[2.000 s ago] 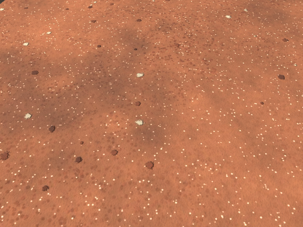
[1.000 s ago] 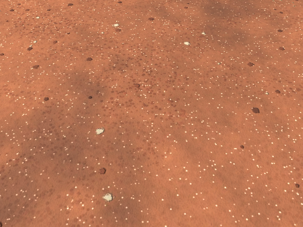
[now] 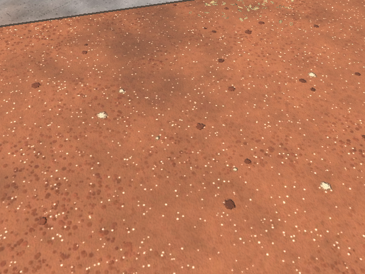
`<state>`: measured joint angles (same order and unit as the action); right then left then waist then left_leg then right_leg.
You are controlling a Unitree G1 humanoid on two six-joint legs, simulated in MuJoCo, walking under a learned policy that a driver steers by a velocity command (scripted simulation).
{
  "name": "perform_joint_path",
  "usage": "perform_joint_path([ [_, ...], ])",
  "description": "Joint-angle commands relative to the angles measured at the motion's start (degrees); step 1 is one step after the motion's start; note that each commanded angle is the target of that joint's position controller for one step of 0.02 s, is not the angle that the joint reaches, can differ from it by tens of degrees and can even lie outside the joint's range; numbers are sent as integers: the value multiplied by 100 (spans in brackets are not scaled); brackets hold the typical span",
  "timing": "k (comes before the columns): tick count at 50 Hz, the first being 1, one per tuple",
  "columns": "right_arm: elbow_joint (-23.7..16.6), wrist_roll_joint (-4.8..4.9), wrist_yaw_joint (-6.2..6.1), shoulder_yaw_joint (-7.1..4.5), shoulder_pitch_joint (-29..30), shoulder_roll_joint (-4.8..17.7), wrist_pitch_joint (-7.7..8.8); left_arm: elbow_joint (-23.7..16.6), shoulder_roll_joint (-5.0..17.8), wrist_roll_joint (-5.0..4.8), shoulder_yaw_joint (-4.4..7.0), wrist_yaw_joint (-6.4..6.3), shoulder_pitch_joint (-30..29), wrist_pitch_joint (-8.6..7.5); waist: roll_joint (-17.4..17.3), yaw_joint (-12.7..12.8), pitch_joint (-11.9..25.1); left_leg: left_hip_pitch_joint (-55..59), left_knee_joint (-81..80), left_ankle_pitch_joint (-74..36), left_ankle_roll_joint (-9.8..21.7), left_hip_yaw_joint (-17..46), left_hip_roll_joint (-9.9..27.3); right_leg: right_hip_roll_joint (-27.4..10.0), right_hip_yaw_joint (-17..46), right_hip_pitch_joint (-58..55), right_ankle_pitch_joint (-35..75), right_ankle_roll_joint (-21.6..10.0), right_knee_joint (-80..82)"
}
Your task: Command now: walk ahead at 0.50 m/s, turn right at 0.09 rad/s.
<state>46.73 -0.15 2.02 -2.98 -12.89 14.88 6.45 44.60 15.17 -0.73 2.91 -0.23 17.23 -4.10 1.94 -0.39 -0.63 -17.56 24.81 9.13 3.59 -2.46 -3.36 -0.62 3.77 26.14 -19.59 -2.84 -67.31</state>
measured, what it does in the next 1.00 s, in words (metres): walks ahead, turning left: right foot, then left foot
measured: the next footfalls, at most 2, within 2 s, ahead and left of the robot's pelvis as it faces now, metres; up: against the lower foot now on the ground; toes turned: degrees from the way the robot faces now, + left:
right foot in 0.36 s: +0.37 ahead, -0.14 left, +0.00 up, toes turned +8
left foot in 0.88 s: +0.54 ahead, +0.19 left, +0.00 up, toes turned +27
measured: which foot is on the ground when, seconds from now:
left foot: down 0.00-0.38, up 0.40-0.86, down 0.88-1.00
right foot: up 0.00-0.34, down 0.36-0.86, up 0.88-1.00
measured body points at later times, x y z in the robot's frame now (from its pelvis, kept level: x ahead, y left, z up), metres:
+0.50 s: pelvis +0.26 -0.04 +0.00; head +0.29 -0.05 +0.45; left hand +0.39 +0.24 -0.09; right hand +0.35 -0.31 -0.13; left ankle +0.15 +0.08 -0.65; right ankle +0.33 -0.14 -0.74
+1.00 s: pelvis +0.45 +0.07 -0.01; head +0.49 +0.11 +0.43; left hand +0.43 +0.38 -0.13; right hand +0.73 -0.09 -0.10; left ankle +0.50 +0.17 -0.74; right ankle +0.45 -0.12 -0.64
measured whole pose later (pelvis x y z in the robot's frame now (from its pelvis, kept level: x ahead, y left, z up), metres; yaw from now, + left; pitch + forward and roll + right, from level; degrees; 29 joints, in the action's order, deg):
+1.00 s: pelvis +0.45 +0.07 -0.01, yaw +28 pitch +3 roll -2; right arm 36.3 0.3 1.9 -4.0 -8.1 17.1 0.9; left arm 44.2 17.7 -0.1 3.6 -1.2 9.1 -3.0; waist 0.6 0.5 -4.5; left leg -27.4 31.9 7.2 4.6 0.3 -3.4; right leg -2.7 1.4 27.0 -28.7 3.0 -71.1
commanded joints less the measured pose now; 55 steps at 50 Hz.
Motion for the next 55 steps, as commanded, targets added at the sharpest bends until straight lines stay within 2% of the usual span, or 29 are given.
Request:
perform_joint_path([
  [1, -230, -2, -8, -87, -88, 546, 84, -416, 417, 21, 139, -17, 73, -56, -654, 85, 249, 953, -1439, -814, 1015, 1784, 1534, -579, 112, 1036, 406, 86, 299],
  [4, -96, 50, -71, -143, -344, 784, 66, -632, 332, 89, 101, -54, -448, -45, -539, -12, 99, 953, -1607, -1568, 1078, 1435, 1519, -668, -28, 1406, 966, 258, 1083],
  [6, -21, 92, -120, -143, -551, 800, -4, -753, 242, 103, 72, -45, -843, -82, -496, -115, 64, 1021, -1598, -1768, 968, 1241, 1371, -591, -88, 1395, 1565, 320, 1841],
  [9, 79, 147, -166, -143, -854, 849, -81, -877, 149, 61, 37, 19, -1413, -143, -551, -304, -35, 1004, -1509, -1552, 810, 1051, 1195, -352, -176, 1022, 2292, 375, 2941],
  [13, 193, 175, -210, -147, -1221, 873, -201, -1075, 218, -13, 42, 155, -2066, -251, -650, -482, -173, 1298, -1160, -1210, 795, 1417, 1400, -112, -180, 755, 2243, 372, 3673],
  [16, 172, 175, -276, -214, -1109, 1022, -283, -1065, 479, -23, 137, 193, -1839, -344, -835, -192, -81, 1490, -691, -1282, 647, 1781, 1567, -20, -131, 102, 1709, 216, 4105],
  [17, 132, 171, -284, -213, -991, 1018, -295, -929, 622, -7, 214, 164, -1344, -364, -831, 100, 160, 1376, -235, -1765, 535, 1697, 1408, 46, -223, -657, 1690, 80, 4330],
  [18, 49, 127, -271, -159, -903, 859, -281, -751, 890, 62, 329, 108, -552, -381, -715, 464, 761, 907, 753, -1877, 356, 1480, 1071, -241, -37, -1971, 1802, -156, 4199],
  [19, -194, -21, -271, -31, -776, 474, -254, -643, 1350, 134, 445, 29, 543, -348, 73, 879, 1745, -229, 2607, -334, 110, 1044, 562, -1440, 1120, -3684, 1884, -527, 3983],
  [20, -326, 171, -248, 87, -1631, 61, -157, -536, 1522, 161, 466, 78, 645, -272, 1856, 411, 2387, -2173, 4199, 2548, -102, 827, 36, -2540, 3513, -5053, 770, -1324, 4537],
  [21, -194, 288, -261, -62, -1394, 692, -160, -613, 893, 125, 327, 75, 489, -252, 1091, 562, 1828, -2706, 4866, 2330, -129, 1167, 402, -2346, 3493, -4573, -20, -1161, 4826],
  [22, -302, 292, -257, -144, -887, 902, -186, -615, 627, 76, 240, 56, 203, -245, 638, 568, 1075, -2843, 4931, 1760, -134, 1053, 593, -2137, 2541, -3807, 135, -936, 4933],
  [23, -331, 242, -264, -148, -683, 804, -223, -596, 538, 91, 191, 71, -139, -240, 233, 387, 689, -2585, 4794, 1320, -184, 940, 802, -1876, 1923, -3045, 662, -836, 5123],
  [24, -376, 178, -253, -174, -571, 731, -268, -558, 411, 105, 162, 92, -388, -239, 232, 239, 377, -2437, 4558, 1053, -214, 923, 936, -1662, 1449, -2502, 989, -804, 5333],
  [26, -408, 207, -206, -171, -676, 504, -398, -470, 388, 137, 177, 102, -611, -292, 461, 12, 178, -2014, 4375, 783, -270, 860, 1101, -1475, 780, -1851, 1369, -795, 5697],
  [29, -597, 163, -202, -171, -415, 406, -508, -311, 568, 132, 257, 77, -614, -356, 243, -54, -6, -2249, 4002, 339, -378, 880, 1159, -1522, 158, -1713, 1992, -893, 5931],
  [37, -1101, 98, 54, -89, 900, 299, -436, -27, 995, 65, 377, -51, -352, -168, 57, 343, -357, -2034, 1689, -1012, -277, 264, 961, -1429, -1172, -2183, 2867, -612, 5691],
  [39, -1261, 77, 112, -132, 1010, 388, -449, 21, 1124, -15, 414, -82, -307, -72, 199, 327, -277, -1816, 1415, -701, -180, 58, 815, -1506, -1308, -2446, 3684, -477, 5279],
  [41, -1302, 53, 144, -239, 720, 591, -477, -4, 1274, -121, 460, -124, -411, 7, 402, 99, 19, -1269, 1219, -194, 12, -183, 501, -1514, -1401, -2655, 4859, -311, 4535],
  [43, -976, 40, 69, -513, -583, 1070, -494, -45, 1160, -185, 424, -140, -479, 66, 118, -587, 713, 507, 443, -894, 351, -316, 1, -1103, -1617, -2255, 4873, 48, 2601],
  [44, -951, 37, -89, -664, -982, 1662, -541, -167, 795, 90, 291, -112, -193, 37, -964, -593, 1154, 2033, 534, -3258, 734, 1054, 1012, -703, -1653, -759, 1931, 449, 743],
  [45, -1260, -102, -114, -622, -546, 2121, -508, -317, 303, 287, 100, -35, 516, -48, -1898, 123, 2053, 3407, 538, -4855, 2031, 3747, 2480, 274, -801, 1017, -2323, 779, -1193],
  [46, -1410, -66, -25, -551, -652, 1723, -491, -258, 873, 92, 192, 7, 154, -85, -934, -417, 2788, 3343, 76, -3872, 2087, 3896, 2493, 115, 187, 1146, -2039, 684, -1578],
  [47, -1399, -11, 5, -471, -366, 1436, -452, -422, 960, -62, 218, -11, -382, -63, -665, -369, 2029, 2766, -80, -3109, 1797, 3187, 2196, -65, 123, 1490, -1448, 567, -1380],
  [48, -1369, 98, -18, -414, -74, 1205, -461, -403, 879, 12, 202, -96, -523, -12, -310, -188, 1354, 1968, -189, -2489, 1461, 2677, 1858, -280, 55, 1547, -977, 550, -918],
  [49, -1404, 118, -58, -357, 183, 1040, -495, -373, 919, 105, 226, -176, -559, 70, -355, -22, 984, 1213, -332, -2229, 1282, 2390, 1650, -413, 72, 1300, -686, 560, -540],
  [50, -1467, 45, -88, -322, 367, 968, -518, -350, 961, 108, 253, -192, -432, 166, -495, 171, 896, 626, -468, -2210, 1203, 2175, 1538, -461, 76, 875, -497, 546, -371],
  [52, -1483, -73, -125, -316, 457, 987, -489, -281, 830, 134, 235, -215, -229, 260, -616, 285, 988, 184, -537, -2720, 1230, 1897, 1432, -359, -33, 479, -229, 601, -179],
  [55, -1358, -47, -206, -290, 333, 973, -470, -294, 677, 152, 183, -273, -334, 310, -645, 229, 1100, 252, -503, -2849, 1193, 1711, 1388, -321, -2, 525, 74, 699, 391],
])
